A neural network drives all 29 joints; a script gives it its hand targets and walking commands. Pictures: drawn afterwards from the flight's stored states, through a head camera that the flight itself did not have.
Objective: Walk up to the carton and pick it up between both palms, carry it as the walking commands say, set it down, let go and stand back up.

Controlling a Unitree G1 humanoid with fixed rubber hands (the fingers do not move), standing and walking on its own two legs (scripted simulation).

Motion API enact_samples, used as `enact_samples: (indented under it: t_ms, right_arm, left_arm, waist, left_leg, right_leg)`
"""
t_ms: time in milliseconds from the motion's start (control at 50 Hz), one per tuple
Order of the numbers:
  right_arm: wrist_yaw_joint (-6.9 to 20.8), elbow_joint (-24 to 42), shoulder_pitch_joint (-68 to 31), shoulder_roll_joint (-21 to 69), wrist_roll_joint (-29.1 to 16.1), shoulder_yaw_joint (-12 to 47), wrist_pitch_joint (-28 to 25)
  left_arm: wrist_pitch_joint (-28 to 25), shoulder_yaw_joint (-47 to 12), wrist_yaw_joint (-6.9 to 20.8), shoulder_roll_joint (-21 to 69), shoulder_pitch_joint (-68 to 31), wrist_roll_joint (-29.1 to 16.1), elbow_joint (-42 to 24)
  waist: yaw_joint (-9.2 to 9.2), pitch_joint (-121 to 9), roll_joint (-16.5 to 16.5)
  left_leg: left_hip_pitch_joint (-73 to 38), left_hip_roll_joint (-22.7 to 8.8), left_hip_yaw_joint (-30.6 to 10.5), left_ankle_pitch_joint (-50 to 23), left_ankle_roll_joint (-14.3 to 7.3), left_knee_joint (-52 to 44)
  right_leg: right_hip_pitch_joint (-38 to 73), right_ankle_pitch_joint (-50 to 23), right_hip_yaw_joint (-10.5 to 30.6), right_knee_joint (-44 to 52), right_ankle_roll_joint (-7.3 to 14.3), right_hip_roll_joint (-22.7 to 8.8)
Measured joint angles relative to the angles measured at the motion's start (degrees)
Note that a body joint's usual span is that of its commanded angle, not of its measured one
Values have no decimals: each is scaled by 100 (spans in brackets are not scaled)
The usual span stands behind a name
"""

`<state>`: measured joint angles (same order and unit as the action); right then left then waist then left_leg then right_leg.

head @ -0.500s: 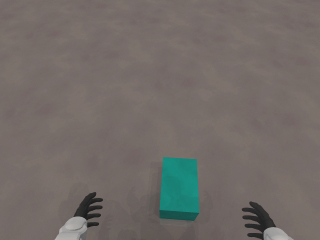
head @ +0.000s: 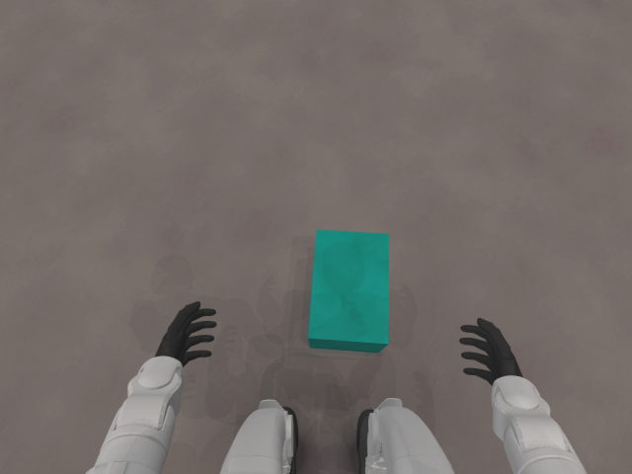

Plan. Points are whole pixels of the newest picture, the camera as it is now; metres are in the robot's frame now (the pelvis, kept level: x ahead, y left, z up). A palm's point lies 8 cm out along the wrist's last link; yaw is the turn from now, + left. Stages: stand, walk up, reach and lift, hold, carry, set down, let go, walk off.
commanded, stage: reach and lift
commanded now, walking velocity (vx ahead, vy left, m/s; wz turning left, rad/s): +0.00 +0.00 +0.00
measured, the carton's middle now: (348, 292) +0.48 -0.05 -0.63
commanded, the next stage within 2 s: none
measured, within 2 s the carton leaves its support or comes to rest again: neither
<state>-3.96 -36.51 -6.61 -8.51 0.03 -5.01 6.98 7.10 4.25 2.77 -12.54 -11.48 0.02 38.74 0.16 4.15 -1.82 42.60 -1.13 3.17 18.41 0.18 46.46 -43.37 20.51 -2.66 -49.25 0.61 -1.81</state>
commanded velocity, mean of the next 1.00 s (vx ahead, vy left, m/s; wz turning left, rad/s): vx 0.00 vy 0.00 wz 0.00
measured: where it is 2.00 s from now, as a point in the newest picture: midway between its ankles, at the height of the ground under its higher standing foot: (327, 467)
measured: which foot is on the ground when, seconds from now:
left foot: down 0.00-1.00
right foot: down 0.00-1.00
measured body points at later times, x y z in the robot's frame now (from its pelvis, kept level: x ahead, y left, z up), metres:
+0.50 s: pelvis -0.03 +0.00 -0.04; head +0.22 +0.00 +0.33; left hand +0.40 +0.20 -0.16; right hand +0.38 -0.21 -0.16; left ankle +0.04 +0.13 -0.70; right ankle +0.03 -0.10 -0.70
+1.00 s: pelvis -0.05 +0.01 -0.07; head +0.27 +0.01 +0.25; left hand +0.45 +0.19 -0.21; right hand +0.44 -0.21 -0.21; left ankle +0.04 +0.13 -0.70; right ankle +0.03 -0.10 -0.70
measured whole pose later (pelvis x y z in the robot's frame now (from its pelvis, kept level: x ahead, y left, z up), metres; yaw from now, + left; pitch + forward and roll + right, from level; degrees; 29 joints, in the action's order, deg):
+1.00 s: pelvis -0.05 +0.01 -0.07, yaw +1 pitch +43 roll +1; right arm -2.3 -47.9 -56.5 -13.4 0.0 -20.9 1.5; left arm 2.7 13.2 -2.3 -11.9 -61.0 0.0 52.8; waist 0.1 0.7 -0.4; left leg 86.5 -1.3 2.4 14.5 -0.3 57.7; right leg -86.5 16.2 -2.7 -59.3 0.9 -1.8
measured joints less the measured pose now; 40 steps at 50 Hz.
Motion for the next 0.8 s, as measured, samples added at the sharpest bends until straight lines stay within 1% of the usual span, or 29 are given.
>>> enact_samples:
  t_ms: [80,140,220,300,360,400,500,560,700,800]
  right_arm:
    - [-11,0,-657,-17,0,-6,16]
    - [-23,-2,-1155,-18,0,-45,123]
    - [-43,-32,-1745,-43,0,-236,284]
    - [-41,-389,-2334,-153,0,-411,354]
    - [-38,-587,-2709,-226,0,-550,320]
    - [-36,-673,-2928,-250,0,-675,176]
    - [-30,-752,-3378,-300,0,-833,-242]
    - [-25,-754,-3601,-333,0,-842,-401]
    - [-58,-765,-4352,-444,0,-998,-480]
    - [-54,-1014,-4883,-487,-1,-1225,-478]
  left_arm:
    - [75,16,1,1,-456,0,74]
    - [197,83,-13,-4,-898,0,146]
    - [368,158,-89,-7,-1592,0,301]
    - [456,193,-134,-6,-2324,0,711]
    - [367,327,-168,-7,-2778,0,1008]
    - [227,374,-222,-4,-2994,1,1102]
    - [-199,409,-358,37,-3446,1,1142]
    - [-348,459,-427,61,-3695,0,1145]
    - [-429,606,-510,49,-4388,0,1146]
    - [-435,733,-512,48,-4889,0,1359]
  waist:
    - [0,-10,-6]
    - [-1,-14,-6]
    - [-2,-17,-2]
    - [-1,-14,7]
    - [-1,-11,23]
    - [0,-9,42]
    - [-1,-9,95]
    - [0,-13,126]
    - [-1,-61,154]
    - [0,-213,147]
  left_leg:
    - [513,-14,-6,-38,0,267]
    - [822,-23,-10,-56,0,444]
    - [1109,-29,-18,-56,0,623]
    - [1385,-30,-26,-56,0,741]
    - [1674,-32,-30,-56,0,821]
    - [1898,-33,-31,-61,0,860]
    - [2504,-34,-35,-121,-1,900]
    - [2821,-33,-38,-166,-5,900]
    - [3351,-26,-50,-264,-9,903]
    - [3725,-23,-55,-330,-18,920]
  right_leg:
    - [-511,-36,0,-261,12,0]
    - [-815,-56,0,-429,12,0]
    - [-1094,-61,0,-592,13,0]
    - [-1361,-62,1,-697,13,0]
    - [-1645,-71,0,-769,13,0]
    - [-1869,-85,1,-804,13,0]
    - [-2474,-151,1,-843,13,0]
    - [-2792,-197,1,-847,13,0]
    - [-3319,-289,1,-853,28,0]
    - [-3682,-360,1,-854,28,0]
